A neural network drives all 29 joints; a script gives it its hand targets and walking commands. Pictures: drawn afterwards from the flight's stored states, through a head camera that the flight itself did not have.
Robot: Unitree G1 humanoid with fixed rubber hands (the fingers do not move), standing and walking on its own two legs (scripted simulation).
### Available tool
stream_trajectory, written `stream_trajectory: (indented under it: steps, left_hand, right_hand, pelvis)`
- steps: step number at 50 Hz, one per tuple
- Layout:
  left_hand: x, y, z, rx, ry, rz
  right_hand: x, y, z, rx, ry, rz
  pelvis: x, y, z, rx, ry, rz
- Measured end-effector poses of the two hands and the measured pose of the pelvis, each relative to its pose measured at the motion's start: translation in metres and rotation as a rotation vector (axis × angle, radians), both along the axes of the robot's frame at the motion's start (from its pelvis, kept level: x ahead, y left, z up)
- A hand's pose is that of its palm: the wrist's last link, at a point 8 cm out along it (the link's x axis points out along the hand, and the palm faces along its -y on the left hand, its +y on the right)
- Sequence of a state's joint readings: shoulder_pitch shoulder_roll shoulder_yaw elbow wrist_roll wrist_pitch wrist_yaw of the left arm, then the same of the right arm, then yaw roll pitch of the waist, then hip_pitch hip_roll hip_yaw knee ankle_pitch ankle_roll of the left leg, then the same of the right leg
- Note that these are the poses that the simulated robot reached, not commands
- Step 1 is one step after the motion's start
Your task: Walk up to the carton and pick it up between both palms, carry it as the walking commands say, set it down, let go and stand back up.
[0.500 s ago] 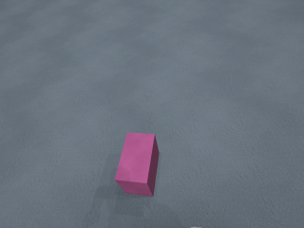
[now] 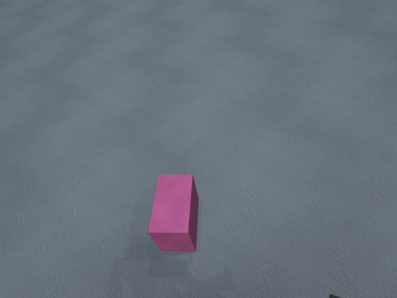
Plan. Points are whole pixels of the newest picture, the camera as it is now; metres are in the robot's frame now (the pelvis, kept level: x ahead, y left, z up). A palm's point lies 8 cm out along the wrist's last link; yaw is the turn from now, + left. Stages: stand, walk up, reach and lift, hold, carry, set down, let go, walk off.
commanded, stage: walk up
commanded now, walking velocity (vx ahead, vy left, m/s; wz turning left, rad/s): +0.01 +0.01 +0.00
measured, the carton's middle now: (177, 213) +0.62 +0.23 -0.65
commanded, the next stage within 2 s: none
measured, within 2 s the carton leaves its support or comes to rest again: neither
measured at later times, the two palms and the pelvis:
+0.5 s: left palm out of the picture +0.04 +0.34 -0.15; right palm out of the picture -0.01 -0.16 -0.08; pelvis +0.01 +0.11 +0.01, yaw -1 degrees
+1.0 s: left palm out of the picture +0.15 +0.28 -0.13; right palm out of the picture +0.05 -0.20 -0.16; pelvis +0.09 +0.03 -0.02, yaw -1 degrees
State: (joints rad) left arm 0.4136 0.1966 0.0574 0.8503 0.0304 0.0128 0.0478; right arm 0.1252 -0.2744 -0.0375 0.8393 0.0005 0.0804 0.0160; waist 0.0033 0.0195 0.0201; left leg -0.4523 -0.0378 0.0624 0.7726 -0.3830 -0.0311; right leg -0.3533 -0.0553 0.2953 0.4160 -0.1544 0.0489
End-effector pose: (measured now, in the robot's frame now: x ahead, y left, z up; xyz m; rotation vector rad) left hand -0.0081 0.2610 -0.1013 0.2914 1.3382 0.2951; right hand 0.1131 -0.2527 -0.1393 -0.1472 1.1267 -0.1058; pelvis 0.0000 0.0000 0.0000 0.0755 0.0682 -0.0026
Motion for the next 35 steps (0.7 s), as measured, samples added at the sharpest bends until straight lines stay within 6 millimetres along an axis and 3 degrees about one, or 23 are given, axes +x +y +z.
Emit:
stream_trajectory:
  steps: [3,6,11,17,21,26,35]
  left_hand:
    - [0.003,0.019,-0.021,-0.056,-0.026,-0.009]
    - [0.022,0.036,-0.044,-0.114,-0.09,-0.021]
    - [0.051,0.047,-0.043,-0.216,-0.172,-0.052]
    - [0.044,0.069,-0.044,-0.246,-0.135,-0.047]
    - [0.039,0.076,-0.047,-0.269,-0.094,-0.045]
    - [0.047,0.079,-0.048,-0.281,-0.08,-0.041]
    - [0.083,0.069,-0.047,-0.269,-0.103,-0.047]
  right_hand:
    - [-0.011,0.021,0.01,-0.04,-0.028,-0.007]
    - [-0.039,0.036,0.015,-0.107,-0.009,-0.022]
    - [-0.078,0.054,0.046,-0.172,0.042,-0.072]
    - [-0.089,0.081,0.054,-0.191,0.069,-0.078]
    - [-0.109,0.09,0.057,-0.198,0.126,-0.102]
    - [-0.122,0.094,0.059,-0.206,0.181,-0.124]
    - [-0.104,0.092,0.052,-0.177,0.196,-0.135]
  pelvis:
    - [-0.004,0.023,-0.006,-0.028,-0.019,-0.003]
    - [-0.008,0.047,-0.014,-0.074,-0.061,-0.002]
    - [-0.008,0.072,0.004,-0.121,-0.091,-0.013]
    - [-0.01,0.096,0.009,-0.157,-0.07,-0.012]
    - [-0.004,0.104,0.012,-0.168,-0.064,-0.015]
    - [0.009,0.109,0.013,-0.173,-0.063,-0.015]
    - [0.042,0.097,0.011,-0.161,-0.063,-0.016]
